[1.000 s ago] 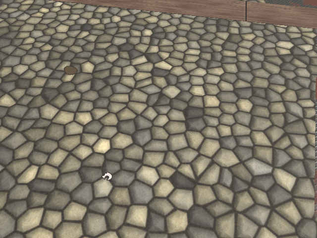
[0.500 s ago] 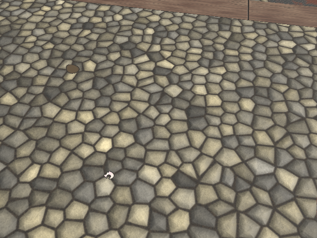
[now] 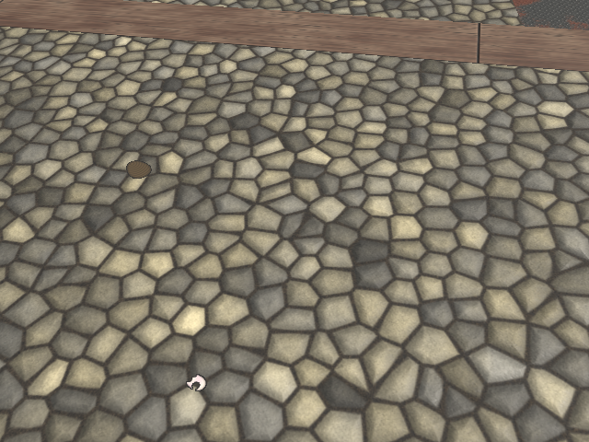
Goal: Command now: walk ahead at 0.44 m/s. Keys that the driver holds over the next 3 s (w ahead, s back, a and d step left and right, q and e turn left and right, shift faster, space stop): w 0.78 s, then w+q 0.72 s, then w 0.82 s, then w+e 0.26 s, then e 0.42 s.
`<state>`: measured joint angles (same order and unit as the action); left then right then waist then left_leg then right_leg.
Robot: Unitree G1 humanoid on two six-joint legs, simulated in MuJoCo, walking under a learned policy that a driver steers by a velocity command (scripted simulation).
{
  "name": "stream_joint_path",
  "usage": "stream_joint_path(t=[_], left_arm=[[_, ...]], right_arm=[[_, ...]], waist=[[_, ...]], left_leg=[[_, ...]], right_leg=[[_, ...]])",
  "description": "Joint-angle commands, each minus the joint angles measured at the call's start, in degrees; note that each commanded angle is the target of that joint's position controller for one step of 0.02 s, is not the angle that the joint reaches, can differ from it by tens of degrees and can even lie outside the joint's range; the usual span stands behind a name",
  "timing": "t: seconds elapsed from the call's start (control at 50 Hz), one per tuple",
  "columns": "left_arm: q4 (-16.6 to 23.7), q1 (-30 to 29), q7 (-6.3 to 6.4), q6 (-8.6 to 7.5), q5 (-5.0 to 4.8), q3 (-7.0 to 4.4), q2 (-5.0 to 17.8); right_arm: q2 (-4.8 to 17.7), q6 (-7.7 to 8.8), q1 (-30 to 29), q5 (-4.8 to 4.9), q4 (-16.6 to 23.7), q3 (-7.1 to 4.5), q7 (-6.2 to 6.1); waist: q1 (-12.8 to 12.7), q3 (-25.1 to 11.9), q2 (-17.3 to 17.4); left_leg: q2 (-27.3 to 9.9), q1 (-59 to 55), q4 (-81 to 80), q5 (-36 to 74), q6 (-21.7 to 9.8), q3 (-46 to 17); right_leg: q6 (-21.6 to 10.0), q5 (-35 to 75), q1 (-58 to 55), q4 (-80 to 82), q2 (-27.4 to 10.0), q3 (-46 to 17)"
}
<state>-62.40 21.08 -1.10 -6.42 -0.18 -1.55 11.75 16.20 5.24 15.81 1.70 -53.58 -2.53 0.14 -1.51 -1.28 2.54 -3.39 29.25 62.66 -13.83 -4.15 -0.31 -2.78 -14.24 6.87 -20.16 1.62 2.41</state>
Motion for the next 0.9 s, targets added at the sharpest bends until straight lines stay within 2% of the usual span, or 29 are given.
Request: stream_joint_path(t=[0.02, 0.06, 0.12, 0.18, 0.22, 0.26, 0.28, 0.3, 0.32, 0.34, 0.36, 0.38, 0.4, 0.42, 0.44, 0.46, 0.48, 0.5, 0.54, 0.6, 0.68, 0.76, 0.8, 0.82, 0.84, 0.86, 0.88, 0.9], left_arm=[[1.75, 2.76, 0.58, -0.14, 0.36, -0.73, 7.23], [1.95, 3.75, 1.27, 0.19, 0.47, -0.88, 8.42], [2.57, 4.79, 1.97, 0.55, 0.26, -0.95, 9.22], [1.88, 7.87, 2.17, 0.84, -0.35, -1.17, 9.33], [1.62, 8.37, 2.32, 1.25, -0.70, -1.47, 9.48], [2.03, 7.27, 2.45, 1.79, -0.62, -2.01, 10.39], [2.48, 6.37, 2.49, 2.10, -0.38, -2.34, 11.26], [2.88, 5.43, 2.47, 2.60, -0.01, -2.60, 11.87], [3.54, 4.35, 2.37, 3.05, 0.34, -2.32, 11.28], [5.10, 4.87, 2.19, 3.00, 1.19, -1.39, 9.28], [4.73, 13.69, 1.15, 1.64, 0.56, 1.09, -0.33], [4.59, 8.72, 0.81, -0.12, -1.10, -0.26, 5.82], [7.22, 2.35, 0.72, -1.13, -2.68, -1.29, 9.33], [8.22, -1.25, 1.24, -1.57, -2.57, -1.38, 9.80], [8.43, -2.62, 1.71, -1.32, -1.74, -1.91, 9.51], [8.27, -0.97, 1.83, -0.55, -1.31, -2.05, 8.31], [8.10, 0.15, 1.90, 0.26, -1.17, -1.98, 6.80], [8.19, 0.46, 2.00, 0.90, -1.11, -1.94, 5.88], [9.81, -2.97, 2.21, 1.69, -0.72, -2.09, 6.03], [12.66, -10.52, 2.08, 1.58, -0.01, -2.22, 6.49], [15.03, -19.15, 1.16, 0.83, -0.40, -1.53, 5.30], [17.58, -24.87, -0.13, 0.48, -1.02, -1.30, 6.05], [18.49, -25.00, -0.74, 0.13, -1.02, -1.69, 7.38], [18.34, -23.12, -0.84, -0.08, -1.04, -2.13, 8.37], [17.32, -18.46, -0.76, -0.31, -0.99, -2.96, 9.87], [14.45, -8.76, -0.31, -0.42, -0.89, -4.52, 12.68], [12.60, 2.15, 0.36, -0.38, 0.08, -5.79, 17.40], [11.13, 4.92, -0.04, 0.06, 0.37, -6.37, 20.27]], right_arm=[[2.90, 0.25, -2.23, -0.65, 3.25, -1.00, 0.50], [1.77, -0.03, -7.44, -0.76, 5.46, -0.65, 0.47], [0.39, 0.18, -15.37, -0.49, 8.24, 0.11, 0.83], [0.39, 0.36, -20.41, -0.16, 10.01, 0.44, 1.61], [0.83, 0.69, -22.44, -0.02, 11.25, 0.44, 2.29], [2.27, 1.07, -21.38, -0.06, 11.57, -0.08, 2.84], [3.66, 1.13, -18.69, -0.12, 11.06, -0.73, 2.83], [5.60, 1.06, -12.88, -0.07, 9.60, -1.77, 2.61], [7.99, 0.80, -2.87, 0.12, 6.56, -3.15, 2.16], [11.83, 0.43, 7.50, -0.66, 4.31, -4.20, 1.47], [14.25, 0.29, 10.96, -1.30, 2.50, -4.56, 2.04], [8.62, 0.37, 9.13, -1.12, 2.59, -3.02, 2.01], [6.83, 0.68, 3.33, -1.00, 3.37, -2.42, 1.82], [5.66, 1.04, -2.06, -1.20, 4.50, -1.96, 1.88], [4.38, 1.37, -4.73, -1.81, 4.72, -1.65, 2.17], [3.07, 1.64, -5.68, -2.40, 4.39, -1.24, 2.36], [2.34, 1.69, -5.67, -2.26, 3.86, -1.10, 2.57], [2.49, 1.76, -4.92, -1.90, 3.17, -1.10, 2.49], [4.25, 1.87, -3.10, -1.76, 2.05, -1.46, 1.82], [5.93, 1.33, 0.03, -1.71, 1.07, -1.88, 0.52], [6.99, 0.78, 3.94, -1.02, -0.09, -2.02, -0.16], [7.32, -0.26, 8.00, -0.53, -2.14, -2.30, -0.33], [7.76, -0.92, 8.21, -0.38, -2.49, -2.63, -0.54], [8.18, -1.24, 7.60, -0.33, -2.36, -2.78, -0.61], [8.56, -1.54, 6.11, -0.35, -1.90, -2.84, -0.63], [7.25, -1.76, 5.40, -0.72, -1.34, -2.29, -0.60], [4.54, -1.70, 5.81, -1.82, 0.46, -1.09, -0.57], [-3.47, -0.66, 13.77, -0.97, 0.30, 0.92, -0.19]], waist=[[0.25, 6.48, -7.25], [-0.48, 7.19, -6.07], [-2.25, 8.23, -6.35], [-3.27, 9.64, -6.31], [-2.62, 10.08, -6.46], [-0.51, 8.11, -7.04], [1.38, 5.40, -8.28], [4.67, 1.00, -9.62], [9.54, -5.00, -9.38], [12.37, -13.15, -3.61], [6.91, -23.09, 13.13], [8.96, -19.42, 7.93], [7.55, -9.35, 5.95], [5.55, -4.57, -0.55], [3.58, -1.49, -2.44], [1.38, -1.25, -0.87], [0.43, -0.67, 0.11], [-0.12, 0.38, 0.53], [-0.16, 2.95, 0.52], [1.60, 4.75, -0.37], [4.46, 5.44, -0.10], [5.89, 6.58, 0.27], [4.77, 6.11, 0.70], [3.27, 5.08, 1.38], [0.27, 2.45, 1.99], [-4.11, -3.61, 1.20], [-7.39, -13.27, -5.00], [-3.22, -20.50, -20.63]], left_leg=[[-3.86, 13.92, -3.65, 6.83, 1.60, -0.89], [-3.64, 15.20, -10.09, 9.76, 2.99, -0.16], [-1.87, 11.41, -22.33, 16.10, 3.52, 1.87], [-0.46, 9.68, -28.71, 18.25, 2.71, 2.58], [-0.22, 9.88, -31.35, 17.16, 1.34, 1.83], [0.92, 6.67, -32.95, 14.02, -0.36, 2.09], [2.54, 1.93, -32.57, 12.01, -1.27, 3.08], [4.63, -6.01, -31.96, 10.33, -2.49, 4.47], [5.39, -19.47, -32.53, 11.42, -4.15, 4.97], [-5.44, -38.77, -30.64, 9.45, -7.69, -7.68], [-19.13, -56.64, -39.07, -6.59, -17.47, -38.02], [-17.54, -53.30, -45.74, -10.27, -14.81, -42.89], [-16.19, -44.50, -46.88, -6.12, -12.28, -33.60], [-14.45, -34.55, -48.52, 2.09, -11.06, -26.17], [-12.44, -26.93, -49.96, 8.40, -10.31, -20.49], [-10.68, -22.62, -51.59, 10.55, -9.79, -16.64], [-9.67, -20.27, -53.23, 10.82, -9.97, -14.56], [-9.13, -18.38, -54.61, 11.28, -10.33, -12.48], [-8.96, -16.32, -56.78, 12.06, -10.87, -9.91], [-8.25, -18.37, -57.96, 12.81, -10.18, -7.36], [-6.17, -19.89, -57.68, 13.49, -7.80, -2.76], [-9.64, -28.46, -54.53, 13.89, -7.26, -3.44], [-11.55, -31.98, -51.47, 17.09, -6.36, -4.84], [-11.83, -32.66, -49.07, 21.21, -5.83, -5.48], [-10.73, -32.17, -43.73, 29.42, -4.99, -4.97], [-7.40, -28.46, -32.91, 33.35, -3.44, -3.10], [-3.10, -16.57, -14.47, 18.88, -1.25, -0.27], [6.75, 5.24, 4.08, -17.15, 1.96, -0.46]], right_leg=[[-6.60, 11.83, -5.30, 13.30, -13.09, -12.55], [-7.41, 17.42, -5.01, 13.87, -13.02, -10.39], [-6.99, 17.99, -3.10, 15.41, -11.75, -7.16], [-7.22, 18.14, -5.69, 15.58, -13.07, -6.22], [-6.93, 21.25, -9.74, 13.95, -14.84, -5.89], [-5.98, 30.39, -13.66, 9.96, -16.11, -5.24], [-5.40, 40.50, -14.96, 6.17, -16.28, -4.92], [-4.73, 51.09, -15.23, -1.04, -15.62, -4.09], [-3.15, 53.79, -11.12, -12.90, -13.02, -2.29], [-1.74, 35.58, 3.40, -30.97, -9.77, -1.06], [1.39, -12.18, 24.54, -51.54, 2.20, -4.06], [-0.05, -17.54, 30.55, -58.36, 0.30, -11.30], [-0.91, -13.31, 34.47, -59.37, -2.63, -9.47], [-1.03, -7.61, 32.04, -56.64, -5.82, -8.12], [-0.78, -4.47, 29.30, -53.46, -7.76, -7.37], [-0.79, -2.62, 25.32, -51.41, -9.47, -7.85], [-0.56, -2.15, 23.65, -49.52, -9.96, -7.63], [-0.19, -2.16, 23.41, -47.55, -10.40, -7.08], [1.06, 0.70, 26.49, -42.76, -11.28, -6.19], [2.67, 10.46, 31.87, -31.80, -11.44, -5.49], [2.89, 20.74, 28.13, -16.96, -8.19, -2.36], [1.70, 18.30, 29.91, -11.01, -7.05, -2.86], [0.28, 13.91, 28.51, -9.00, -6.44, -3.27], [-0.32, 11.58, 25.26, -8.24, -5.54, -2.88], [-1.23, 10.27, 18.28, -7.01, -3.81, -1.56], [-2.81, 10.93, 4.87, -6.94, -3.19, -1.10], [-6.37, 10.51, -13.34, -8.72, -14.09, -12.55], [-13.91, -1.97, -30.81, -1.49, -26.50, -38.59]])
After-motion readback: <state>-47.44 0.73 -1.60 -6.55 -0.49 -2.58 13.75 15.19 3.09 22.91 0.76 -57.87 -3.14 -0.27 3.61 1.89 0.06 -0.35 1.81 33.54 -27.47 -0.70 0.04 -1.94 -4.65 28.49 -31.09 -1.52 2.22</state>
